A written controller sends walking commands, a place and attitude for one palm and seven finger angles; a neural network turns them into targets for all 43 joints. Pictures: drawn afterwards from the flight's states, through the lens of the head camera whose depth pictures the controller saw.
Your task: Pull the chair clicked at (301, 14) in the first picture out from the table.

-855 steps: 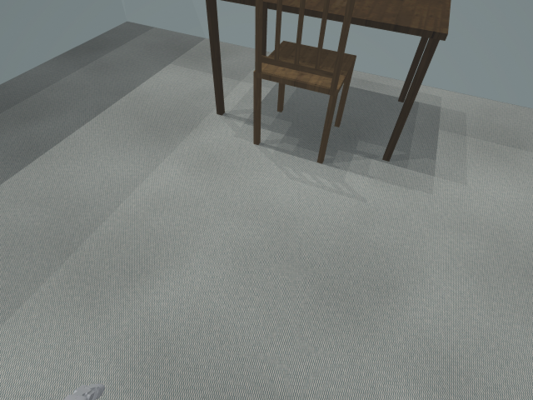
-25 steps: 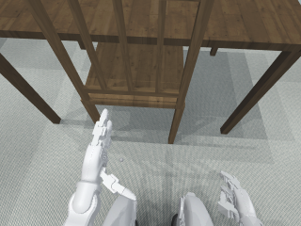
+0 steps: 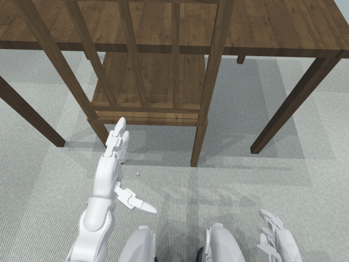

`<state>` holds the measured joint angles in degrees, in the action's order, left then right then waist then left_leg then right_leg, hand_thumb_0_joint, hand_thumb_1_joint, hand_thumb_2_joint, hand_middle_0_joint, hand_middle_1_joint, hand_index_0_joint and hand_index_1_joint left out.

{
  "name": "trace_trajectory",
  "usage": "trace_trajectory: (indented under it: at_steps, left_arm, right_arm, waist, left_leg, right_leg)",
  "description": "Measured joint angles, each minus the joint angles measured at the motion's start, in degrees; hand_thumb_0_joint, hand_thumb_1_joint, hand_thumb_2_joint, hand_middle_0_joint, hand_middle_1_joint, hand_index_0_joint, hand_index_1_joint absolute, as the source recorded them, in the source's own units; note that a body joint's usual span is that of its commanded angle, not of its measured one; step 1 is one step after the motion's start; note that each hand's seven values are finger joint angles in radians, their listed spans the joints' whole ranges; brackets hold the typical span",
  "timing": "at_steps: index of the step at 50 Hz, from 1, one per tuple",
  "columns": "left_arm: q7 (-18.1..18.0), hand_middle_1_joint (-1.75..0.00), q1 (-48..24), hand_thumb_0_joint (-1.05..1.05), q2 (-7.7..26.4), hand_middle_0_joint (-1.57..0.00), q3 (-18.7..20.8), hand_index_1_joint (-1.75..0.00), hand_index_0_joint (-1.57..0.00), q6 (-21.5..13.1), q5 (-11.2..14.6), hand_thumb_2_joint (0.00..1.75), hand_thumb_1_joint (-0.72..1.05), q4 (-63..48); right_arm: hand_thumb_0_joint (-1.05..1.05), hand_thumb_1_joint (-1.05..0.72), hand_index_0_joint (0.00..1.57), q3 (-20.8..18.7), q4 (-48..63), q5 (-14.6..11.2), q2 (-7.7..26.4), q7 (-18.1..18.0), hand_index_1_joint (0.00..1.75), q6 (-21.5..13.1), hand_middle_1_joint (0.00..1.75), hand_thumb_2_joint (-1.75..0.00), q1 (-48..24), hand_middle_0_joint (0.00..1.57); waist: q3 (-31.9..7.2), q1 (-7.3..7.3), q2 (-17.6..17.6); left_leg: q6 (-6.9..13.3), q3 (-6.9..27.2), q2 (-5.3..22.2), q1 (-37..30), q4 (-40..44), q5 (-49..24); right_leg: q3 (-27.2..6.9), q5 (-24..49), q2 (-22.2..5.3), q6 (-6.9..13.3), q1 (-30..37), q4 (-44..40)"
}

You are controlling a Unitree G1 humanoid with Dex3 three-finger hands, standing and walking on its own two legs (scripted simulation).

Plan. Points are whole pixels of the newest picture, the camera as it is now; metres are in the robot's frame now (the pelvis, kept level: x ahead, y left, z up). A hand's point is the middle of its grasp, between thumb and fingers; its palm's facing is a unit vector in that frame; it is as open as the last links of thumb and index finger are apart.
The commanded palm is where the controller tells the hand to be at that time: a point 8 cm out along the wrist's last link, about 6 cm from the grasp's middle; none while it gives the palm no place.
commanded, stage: aim the fingers beside a spindle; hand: left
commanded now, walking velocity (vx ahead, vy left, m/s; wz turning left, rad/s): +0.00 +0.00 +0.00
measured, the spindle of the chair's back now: (136, 66) +0.57 +0.12 +0.06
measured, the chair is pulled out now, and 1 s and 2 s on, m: -0.10 -0.10 -0.10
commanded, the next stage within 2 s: push the fingers through the gap in 1.40 s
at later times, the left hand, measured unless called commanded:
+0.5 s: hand (134, 165) +0.32 +0.10 +0.03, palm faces -0.10 -0.99 -0.03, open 17.0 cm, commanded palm +0.30 +0.15 +0.03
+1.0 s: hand (137, 162) +0.32 +0.09 +0.03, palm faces -0.11 -0.99 -0.01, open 17.0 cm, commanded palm +0.31 +0.15 +0.03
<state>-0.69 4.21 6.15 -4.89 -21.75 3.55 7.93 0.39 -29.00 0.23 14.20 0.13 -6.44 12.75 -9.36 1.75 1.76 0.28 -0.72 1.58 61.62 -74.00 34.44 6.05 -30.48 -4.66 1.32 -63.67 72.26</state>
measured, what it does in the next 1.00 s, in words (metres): stands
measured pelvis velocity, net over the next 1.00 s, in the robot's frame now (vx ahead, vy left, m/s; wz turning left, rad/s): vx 0.00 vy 0.01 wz -0.01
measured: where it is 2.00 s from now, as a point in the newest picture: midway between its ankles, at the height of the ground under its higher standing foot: outside the picture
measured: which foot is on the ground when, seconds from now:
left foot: down 0.00-1.00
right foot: down 0.00-1.00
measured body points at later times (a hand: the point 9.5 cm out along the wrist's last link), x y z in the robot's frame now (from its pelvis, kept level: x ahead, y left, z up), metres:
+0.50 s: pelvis +0.00 +0.01 +0.00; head +0.11 +0.00 +0.44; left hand +0.32 +0.15 +0.03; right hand +0.17 -0.23 -0.10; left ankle +0.01 +0.12 -0.62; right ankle +0.04 -0.11 -0.62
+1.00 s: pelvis +0.00 +0.01 +0.01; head +0.11 +0.01 +0.44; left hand +0.32 +0.15 +0.03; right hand +0.16 -0.23 -0.10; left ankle +0.01 +0.12 -0.62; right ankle +0.04 -0.11 -0.62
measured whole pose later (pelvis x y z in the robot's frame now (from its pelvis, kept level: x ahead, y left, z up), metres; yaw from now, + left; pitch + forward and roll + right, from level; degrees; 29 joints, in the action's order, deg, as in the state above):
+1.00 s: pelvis +0.00 +0.01 +0.01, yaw +0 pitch +22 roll -1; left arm -1.1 -3.1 5.3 -4.9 -22.6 3.4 14.6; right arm 0.5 -30.8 0.5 13.7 0.5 -5.6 11.7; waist -8.8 1.9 1.6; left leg 1.5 -1.5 0.9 60.7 -72.5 33.7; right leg 5.2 -29.2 -5.0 0.0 -62.6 70.2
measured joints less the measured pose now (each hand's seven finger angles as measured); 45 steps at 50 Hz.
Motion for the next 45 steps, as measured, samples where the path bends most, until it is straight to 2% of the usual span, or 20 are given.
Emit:
trace_trajectory:
  at_steps: [8,23,45]
  left_arm:
    - [-0.2,-0.07,-0.2,-0.02,-0.3,-0.06,-0.1,-0.07,-0.06,-0.7,-0.3,0.3,-0.5,0.3]
    - [1.6,-0.08,-5.4,-0.02,0.6,-0.06,1.7,-0.08,-0.06,0.0,1.0,0.3,-0.5,4.3]
    - [0.1,-0.08,-7.2,-0.02,0.0,-0.06,1.4,-0.08,-0.06,-0.8,0.7,0.3,-0.5,6.3]
  right_arm:
    - [0.01,-0.91,0.2,-0.3,0.1,0.1,-0.1,0.1,0.3,-0.2,0.3,-0.9,-0.7,0.2]
    - [0.01,-0.9,0.2,0.4,-0.7,0.0,-0.3,-0.1,0.3,-0.3,0.3,-0.9,-1.7,0.2]
    - [0.01,-0.91,0.2,0.1,-2.0,0.1,-0.4,0.3,0.3,0.7,0.3,-0.9,-0.8,0.2]
  waist:
    - [0.1,-0.06,-0.1]
    - [0.6,-0.17,0.0]
    - [0.6,0.11,-0.1]
  left_leg:
    - [0.1,-0.2,0.0,-0.3,0.2,0.0]
    - [0.4,0.1,-0.3,0.2,0.0,-0.3]
    - [1.2,-0.7,-0.6,-1.0,1.5,-0.7]
  right_leg:
    - [-0.3,0.0,0.0,-0.1,0.1,-0.1]
    - [0.1,0.5,-0.2,-0.4,0.2,-0.5]
    - [-0.8,1.3,-0.3,-1.2,1.2,-2.1]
